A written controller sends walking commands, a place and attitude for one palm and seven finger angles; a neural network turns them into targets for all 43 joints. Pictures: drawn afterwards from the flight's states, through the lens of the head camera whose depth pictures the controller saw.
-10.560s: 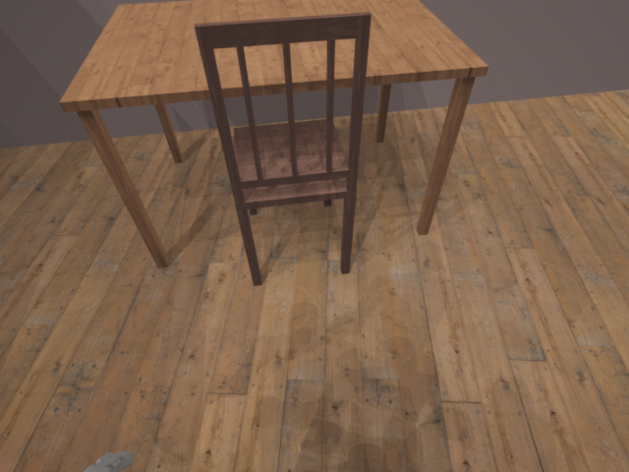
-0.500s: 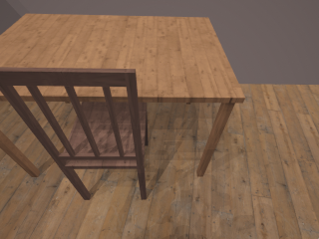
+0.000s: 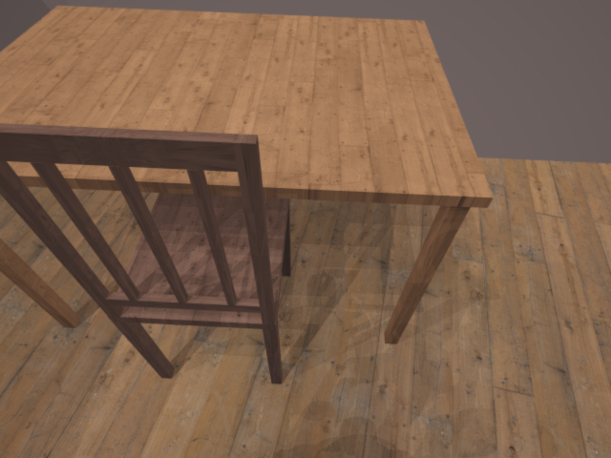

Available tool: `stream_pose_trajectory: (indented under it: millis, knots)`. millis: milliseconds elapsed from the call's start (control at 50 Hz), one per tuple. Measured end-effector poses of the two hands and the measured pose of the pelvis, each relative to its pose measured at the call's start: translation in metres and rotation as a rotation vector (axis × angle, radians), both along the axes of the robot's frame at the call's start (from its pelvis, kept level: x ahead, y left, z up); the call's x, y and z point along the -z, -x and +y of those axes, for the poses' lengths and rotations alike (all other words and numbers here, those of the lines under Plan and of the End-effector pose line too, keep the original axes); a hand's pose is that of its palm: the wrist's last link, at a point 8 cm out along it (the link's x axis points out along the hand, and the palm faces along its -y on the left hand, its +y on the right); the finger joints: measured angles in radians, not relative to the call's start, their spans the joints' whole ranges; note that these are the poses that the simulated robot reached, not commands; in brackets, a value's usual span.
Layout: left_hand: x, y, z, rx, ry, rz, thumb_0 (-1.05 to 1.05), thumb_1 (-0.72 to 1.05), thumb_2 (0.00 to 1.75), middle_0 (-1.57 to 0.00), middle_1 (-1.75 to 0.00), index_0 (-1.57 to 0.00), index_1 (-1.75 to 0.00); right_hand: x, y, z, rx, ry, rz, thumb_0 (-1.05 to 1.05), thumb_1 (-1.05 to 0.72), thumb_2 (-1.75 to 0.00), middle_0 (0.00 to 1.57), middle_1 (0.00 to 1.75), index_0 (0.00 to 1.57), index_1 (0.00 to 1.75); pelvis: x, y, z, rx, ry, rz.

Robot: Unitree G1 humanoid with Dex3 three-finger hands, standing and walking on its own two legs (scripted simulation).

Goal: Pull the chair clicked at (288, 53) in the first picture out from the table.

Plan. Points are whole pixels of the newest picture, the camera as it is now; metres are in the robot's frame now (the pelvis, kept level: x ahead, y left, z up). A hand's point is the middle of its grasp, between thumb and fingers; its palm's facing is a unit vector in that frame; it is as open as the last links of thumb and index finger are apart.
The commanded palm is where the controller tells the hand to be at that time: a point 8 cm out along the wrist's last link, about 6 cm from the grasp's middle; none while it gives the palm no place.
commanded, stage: come to a stop and stand still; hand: left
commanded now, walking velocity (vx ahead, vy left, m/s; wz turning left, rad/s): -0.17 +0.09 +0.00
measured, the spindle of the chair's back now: (157, 246) +0.43 +0.30 -0.04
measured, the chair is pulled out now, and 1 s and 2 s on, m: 0.00 0.00 0.00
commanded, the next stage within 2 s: look again from close up in 1.26 s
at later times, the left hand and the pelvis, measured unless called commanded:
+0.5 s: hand out of the picture +0.07 +0.18 -0.16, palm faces +0.02 -0.96 -0.28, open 7.4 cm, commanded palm none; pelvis +0.01 -0.02 +0.00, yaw +0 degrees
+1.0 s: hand out of the picture +0.02 +0.23 -0.16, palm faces -0.02 -0.97 -0.26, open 7.4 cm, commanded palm none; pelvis -0.02 +0.03 +0.01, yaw -1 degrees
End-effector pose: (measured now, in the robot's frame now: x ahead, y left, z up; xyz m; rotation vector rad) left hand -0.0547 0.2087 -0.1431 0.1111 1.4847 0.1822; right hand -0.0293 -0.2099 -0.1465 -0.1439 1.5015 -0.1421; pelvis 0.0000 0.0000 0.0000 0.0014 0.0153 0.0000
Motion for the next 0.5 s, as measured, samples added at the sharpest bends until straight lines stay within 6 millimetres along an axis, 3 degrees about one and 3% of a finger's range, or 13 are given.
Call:
stream_pose_trajectory:
  millis: [100,180,300,500]
  knots:
    - [0.002,0.006,-0.003,-0.003,0.032,0.071,0.01,0.91,0.9,-0.21,-0.3,-0.2,-0.3,-0.003,-0.052,-0.012,-0.002,0.051,-0.109,0.02,-0.93,-0.9,0.2,0.3,0.2,0.3,0.001,-0.011,0.005,0.02,-0.001,-0.022]
    - [0.003,-0.015,0.008,0.012,0.008,0.062,0.01,0.91,0.9,-0.21,-0.3,-0.2,-0.3,-0.008,-0.079,-0.016,0.01,0.068,-0.209,0.01,-0.93,-0.9,0.2,0.3,0.2,0.3,0.001,-0.015,0.007,0.041,-0.022,-0.029]
    - [-0.004,-0.066,0.02,0.049,-0.064,-0.108,0.01,0.91,0.9,-0.2,-0.3,-0.2,-0.3,-0.001,-0.093,-0.016,-0.026,0.017,-0.24,0.0,-0.93,-0.9,0.2,0.3,0.2,0.3,0.001,-0.005,-0.004,0.028,-0.034,-0.026]
    - [-0.019,-0.113,0.019,0.107,-0.108,-0.299,0.01,0.91,0.9,-0.2,-0.3,-0.2,-0.3,-0.009,-0.103,-0.046,-0.013,0.036,-0.347,0.0,-0.92,-0.9,0.2,0.3,0.2,0.3,0.003,-0.006,-0.016,0.001,0.001,-0.035]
